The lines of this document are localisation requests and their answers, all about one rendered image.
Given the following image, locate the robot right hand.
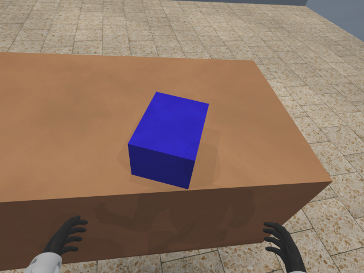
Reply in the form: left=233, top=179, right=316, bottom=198
left=263, top=222, right=307, bottom=273

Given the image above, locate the pedestal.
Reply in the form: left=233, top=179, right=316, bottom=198
left=0, top=52, right=333, bottom=271

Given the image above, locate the carton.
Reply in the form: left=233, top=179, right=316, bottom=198
left=128, top=92, right=209, bottom=189

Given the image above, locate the robot left hand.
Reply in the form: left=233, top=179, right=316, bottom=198
left=42, top=216, right=88, bottom=256

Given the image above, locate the left robot forearm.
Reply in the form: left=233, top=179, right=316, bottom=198
left=23, top=252, right=62, bottom=273

